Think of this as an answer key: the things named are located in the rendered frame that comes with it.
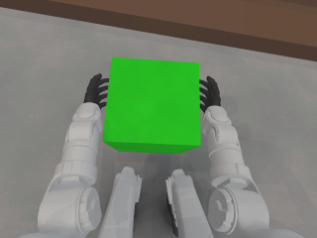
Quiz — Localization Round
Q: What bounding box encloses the robot right thigh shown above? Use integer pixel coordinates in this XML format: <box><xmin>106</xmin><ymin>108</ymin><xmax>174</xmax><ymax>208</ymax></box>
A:
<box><xmin>165</xmin><ymin>174</ymin><xmax>214</xmax><ymax>238</ymax></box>

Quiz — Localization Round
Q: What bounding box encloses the left robot forearm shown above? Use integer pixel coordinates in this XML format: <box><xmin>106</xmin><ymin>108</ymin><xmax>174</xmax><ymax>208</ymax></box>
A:
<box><xmin>38</xmin><ymin>102</ymin><xmax>103</xmax><ymax>229</ymax></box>

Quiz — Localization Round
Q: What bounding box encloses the left robot hand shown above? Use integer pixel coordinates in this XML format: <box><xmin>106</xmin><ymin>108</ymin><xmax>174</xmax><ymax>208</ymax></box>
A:
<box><xmin>83</xmin><ymin>73</ymin><xmax>110</xmax><ymax>109</ymax></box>

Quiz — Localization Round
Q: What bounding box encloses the left robot shin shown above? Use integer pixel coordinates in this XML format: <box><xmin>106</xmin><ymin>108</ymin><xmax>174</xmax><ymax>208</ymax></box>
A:
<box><xmin>113</xmin><ymin>167</ymin><xmax>135</xmax><ymax>186</ymax></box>

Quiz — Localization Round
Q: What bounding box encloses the right robot forearm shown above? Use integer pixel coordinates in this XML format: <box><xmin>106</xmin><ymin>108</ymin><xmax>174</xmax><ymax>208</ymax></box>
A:
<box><xmin>201</xmin><ymin>105</ymin><xmax>269</xmax><ymax>221</ymax></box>

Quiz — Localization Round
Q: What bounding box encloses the left robot upper arm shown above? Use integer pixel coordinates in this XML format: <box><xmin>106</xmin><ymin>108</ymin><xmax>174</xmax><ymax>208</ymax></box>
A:
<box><xmin>18</xmin><ymin>185</ymin><xmax>102</xmax><ymax>238</ymax></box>

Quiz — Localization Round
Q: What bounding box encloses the carton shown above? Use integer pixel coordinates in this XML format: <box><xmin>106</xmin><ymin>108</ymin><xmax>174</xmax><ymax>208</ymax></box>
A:
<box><xmin>102</xmin><ymin>57</ymin><xmax>201</xmax><ymax>154</ymax></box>

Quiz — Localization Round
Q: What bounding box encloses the right robot hand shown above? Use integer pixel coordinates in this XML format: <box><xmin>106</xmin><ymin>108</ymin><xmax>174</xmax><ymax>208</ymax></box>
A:
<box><xmin>199</xmin><ymin>75</ymin><xmax>221</xmax><ymax>113</ymax></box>

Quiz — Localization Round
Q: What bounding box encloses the right robot upper arm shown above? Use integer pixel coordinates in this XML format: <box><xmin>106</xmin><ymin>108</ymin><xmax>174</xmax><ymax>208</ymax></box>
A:
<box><xmin>207</xmin><ymin>186</ymin><xmax>304</xmax><ymax>238</ymax></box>

